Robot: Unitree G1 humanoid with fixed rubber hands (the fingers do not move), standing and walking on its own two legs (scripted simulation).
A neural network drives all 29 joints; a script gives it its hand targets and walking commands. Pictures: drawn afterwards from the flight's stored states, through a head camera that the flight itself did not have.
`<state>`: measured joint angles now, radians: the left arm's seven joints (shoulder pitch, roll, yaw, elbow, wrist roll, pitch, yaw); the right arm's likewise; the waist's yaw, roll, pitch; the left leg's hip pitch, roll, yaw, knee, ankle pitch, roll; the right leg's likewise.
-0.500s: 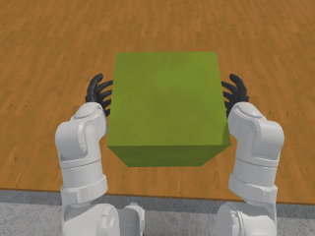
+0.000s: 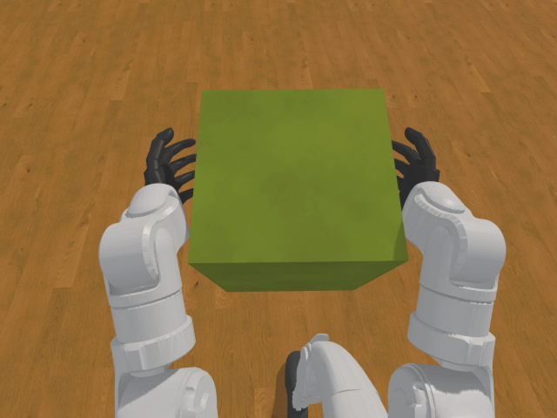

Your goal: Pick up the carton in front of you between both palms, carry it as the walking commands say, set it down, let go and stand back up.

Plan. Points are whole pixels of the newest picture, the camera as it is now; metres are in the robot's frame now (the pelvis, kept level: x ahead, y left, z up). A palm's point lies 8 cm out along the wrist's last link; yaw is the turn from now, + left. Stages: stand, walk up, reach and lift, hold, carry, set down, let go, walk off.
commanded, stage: carry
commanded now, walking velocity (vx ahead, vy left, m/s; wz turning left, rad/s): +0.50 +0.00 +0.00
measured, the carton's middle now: (291, 208) +0.37 -0.03 +0.07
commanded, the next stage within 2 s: none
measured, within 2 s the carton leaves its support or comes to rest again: neither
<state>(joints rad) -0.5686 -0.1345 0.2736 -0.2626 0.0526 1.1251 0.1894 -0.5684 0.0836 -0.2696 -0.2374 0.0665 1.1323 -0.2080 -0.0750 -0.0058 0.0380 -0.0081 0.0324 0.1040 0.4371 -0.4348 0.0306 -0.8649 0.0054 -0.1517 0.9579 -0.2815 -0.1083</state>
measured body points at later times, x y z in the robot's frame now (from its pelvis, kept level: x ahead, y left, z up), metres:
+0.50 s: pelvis +0.35 +0.00 +0.06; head +0.35 -0.01 +0.51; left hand +0.71 +0.15 +0.24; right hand +0.71 -0.15 +0.23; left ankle +0.47 +0.08 -0.65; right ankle +0.20 -0.07 -0.66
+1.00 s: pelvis +0.67 -0.03 +0.07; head +0.68 -0.03 +0.52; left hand +0.96 +0.13 +0.15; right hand +0.96 -0.18 +0.15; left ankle +0.51 +0.07 -0.61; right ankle +0.71 -0.12 -0.66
